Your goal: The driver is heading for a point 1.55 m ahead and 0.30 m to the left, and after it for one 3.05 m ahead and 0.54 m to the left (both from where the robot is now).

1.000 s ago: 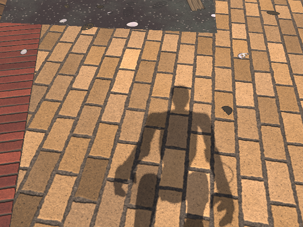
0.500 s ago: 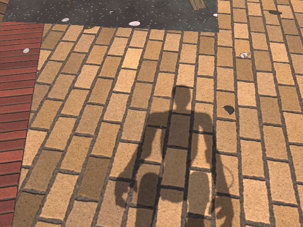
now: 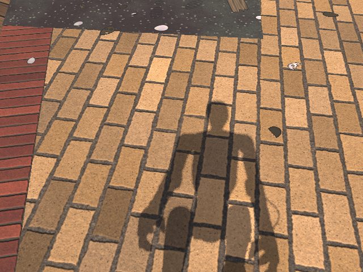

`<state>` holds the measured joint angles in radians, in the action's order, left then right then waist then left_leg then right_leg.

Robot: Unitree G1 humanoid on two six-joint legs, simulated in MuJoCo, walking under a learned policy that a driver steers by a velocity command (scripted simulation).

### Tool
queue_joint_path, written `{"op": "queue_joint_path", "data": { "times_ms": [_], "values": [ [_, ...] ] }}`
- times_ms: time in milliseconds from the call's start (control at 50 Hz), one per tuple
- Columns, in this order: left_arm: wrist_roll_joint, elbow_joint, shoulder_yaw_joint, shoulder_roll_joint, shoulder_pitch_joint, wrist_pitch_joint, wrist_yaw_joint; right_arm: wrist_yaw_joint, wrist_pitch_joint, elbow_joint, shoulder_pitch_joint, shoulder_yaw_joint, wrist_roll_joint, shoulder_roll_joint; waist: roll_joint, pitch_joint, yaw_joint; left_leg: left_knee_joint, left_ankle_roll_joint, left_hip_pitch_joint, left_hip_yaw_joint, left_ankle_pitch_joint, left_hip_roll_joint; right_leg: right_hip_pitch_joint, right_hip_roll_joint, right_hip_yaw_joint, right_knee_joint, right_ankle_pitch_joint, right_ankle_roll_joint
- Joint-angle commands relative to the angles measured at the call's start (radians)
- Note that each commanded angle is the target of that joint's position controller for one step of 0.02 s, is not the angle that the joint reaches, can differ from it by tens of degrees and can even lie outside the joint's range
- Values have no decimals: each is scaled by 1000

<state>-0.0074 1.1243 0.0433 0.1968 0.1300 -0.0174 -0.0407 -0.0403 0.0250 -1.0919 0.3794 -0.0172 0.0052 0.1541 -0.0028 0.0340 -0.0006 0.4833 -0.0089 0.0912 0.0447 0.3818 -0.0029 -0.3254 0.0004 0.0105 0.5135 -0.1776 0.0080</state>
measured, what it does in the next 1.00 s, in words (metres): walks ahead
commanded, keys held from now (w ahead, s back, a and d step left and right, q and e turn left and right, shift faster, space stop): no key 0.54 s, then w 0.46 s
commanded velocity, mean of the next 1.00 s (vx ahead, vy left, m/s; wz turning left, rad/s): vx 0.13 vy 0.00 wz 0.00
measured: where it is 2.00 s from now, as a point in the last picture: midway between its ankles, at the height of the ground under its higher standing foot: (191, 227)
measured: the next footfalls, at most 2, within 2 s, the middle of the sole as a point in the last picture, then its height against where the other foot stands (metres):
left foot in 1.34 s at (159, 267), level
right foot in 1.90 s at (219, 192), level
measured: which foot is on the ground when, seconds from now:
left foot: down 0.00-0.82, up 0.84-1.00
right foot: down 0.00-1.00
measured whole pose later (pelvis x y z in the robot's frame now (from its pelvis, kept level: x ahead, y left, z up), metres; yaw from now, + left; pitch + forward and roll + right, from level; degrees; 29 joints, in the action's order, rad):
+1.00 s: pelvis +0.13 -0.05 +0.01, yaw +1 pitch +0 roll +0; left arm 0.00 1.11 0.04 0.19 0.34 0.10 0.02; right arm -0.01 0.10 -0.95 0.28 -0.07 -0.04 0.24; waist 0.03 -0.01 0.03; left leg 1.19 -0.08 0.53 -0.01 0.24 -0.09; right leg -0.12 -0.03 0.08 0.37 -0.25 0.05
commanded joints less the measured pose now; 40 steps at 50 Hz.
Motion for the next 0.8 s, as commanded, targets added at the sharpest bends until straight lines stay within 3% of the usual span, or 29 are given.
{"op": "queue_joint_path", "data": {
  "times_ms": [20,540,560,600,640,660,680,720,760,780,800],
  "values": [
    [0,-28,14,98,6,6,-3,-2,3,4,109,-14,0,82,13,12,0,-123,-17,202,-37,-138,-41,175,43,-52,-41,169,53],
    [-2,-25,14,91,30,6,-7,-1,5,12,136,-16,-1,71,15,21,1,-129,-20,201,-40,-150,-40,175,44,-48,-38,175,47],
    [-2,-16,12,82,47,5,-7,-2,4,2,157,-16,-3,68,23,2,-1,-144,-28,193,-40,-45,-38,180,27,-30,-30,64,46],
    [-10,-18,18,89,43,8,-5,-8,0,15,148,-33,-14,118,85,62,-8,-195,-91,218,-117,268,-77,79,-37,40,59,-260,38],
    [-18,-64,17,83,-46,38,8,-12,14,35,155,-55,-29,184,170,166,-43,-317,-189,174,-336,445,-250,-136,-33,76,220,-258,42],
    [-22,-84,14,76,-78,58,19,-13,26,43,141,-64,-29,203,181,211,-46,-344,-227,142,-413,406,-327,-233,14,45,290,-229,55],
    [-25,-99,15,79,-100,74,27,-10,39,44,149,-64,-23,190,166,231,-53,-338,-243,73,-437,302,-358,-331,47,19,345,-269,64],
    [-34,-123,16,83,-115,102,43,0,51,46,155,-63,-25,171,134,223,-49,-290,-223,-53,-381,94,-346,-418,84,4,311,-315,77],
    [-36,-115,19,76,-78,117,57,11,46,57,127,-64,-33,178,110,176,-21,-246,-180,1,-264,-1,-278,-229,46,70,155,-238,74],
    [-37,-76,26,72,24,118,61,16,41,67,90,-64,-33,190,111,133,32,-196,-157,114,-198,-83,-234,-9,-7,126,77,-117,69],
    [-34,-28,46,97,152,114,61,19,43,75,81,-63,-28,199,109,68,83,-99,-139,201,-150,-276,-188,205,-70,159,66,-45,66]
  ]
}}
Keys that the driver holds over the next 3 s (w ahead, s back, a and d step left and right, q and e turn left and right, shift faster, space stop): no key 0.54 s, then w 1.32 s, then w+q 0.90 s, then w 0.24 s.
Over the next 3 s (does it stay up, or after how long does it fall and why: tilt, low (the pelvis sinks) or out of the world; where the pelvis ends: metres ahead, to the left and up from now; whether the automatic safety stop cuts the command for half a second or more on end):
stays up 1.27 0.11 -0.01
